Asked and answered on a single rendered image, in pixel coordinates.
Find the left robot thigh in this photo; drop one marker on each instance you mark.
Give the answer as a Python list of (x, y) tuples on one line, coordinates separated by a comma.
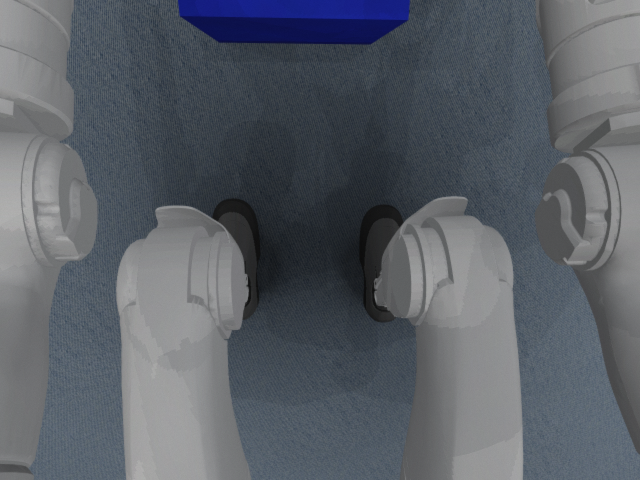
[(178, 418)]

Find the right robot upper arm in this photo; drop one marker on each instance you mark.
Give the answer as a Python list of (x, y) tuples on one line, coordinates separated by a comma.
[(589, 218)]

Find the carton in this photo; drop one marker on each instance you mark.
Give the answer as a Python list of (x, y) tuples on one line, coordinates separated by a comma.
[(295, 21)]

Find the robot right foot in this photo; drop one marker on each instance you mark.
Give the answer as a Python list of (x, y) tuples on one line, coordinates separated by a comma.
[(379, 225)]

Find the right robot forearm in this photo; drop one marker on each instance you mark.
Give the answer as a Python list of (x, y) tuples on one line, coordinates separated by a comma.
[(592, 52)]

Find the left robot upper arm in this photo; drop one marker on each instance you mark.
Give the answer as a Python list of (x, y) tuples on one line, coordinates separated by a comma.
[(48, 216)]

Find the left robot forearm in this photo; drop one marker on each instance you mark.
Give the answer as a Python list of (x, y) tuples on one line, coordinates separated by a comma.
[(34, 94)]

